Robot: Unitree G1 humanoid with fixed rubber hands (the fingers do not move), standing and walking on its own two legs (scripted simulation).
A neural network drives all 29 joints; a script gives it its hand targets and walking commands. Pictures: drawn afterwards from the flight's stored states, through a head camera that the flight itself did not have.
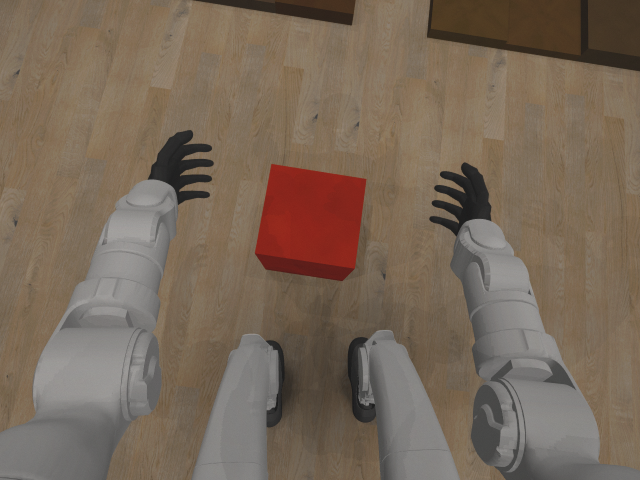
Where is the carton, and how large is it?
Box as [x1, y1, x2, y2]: [255, 164, 365, 280]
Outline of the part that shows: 271,164 255,249 256,255 266,269 342,280 354,268 365,179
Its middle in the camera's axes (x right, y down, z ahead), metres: -0.03 -0.03 +0.95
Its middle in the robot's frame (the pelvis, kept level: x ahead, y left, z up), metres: +0.50 -0.01 -0.54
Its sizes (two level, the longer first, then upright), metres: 0.210 0.200 0.250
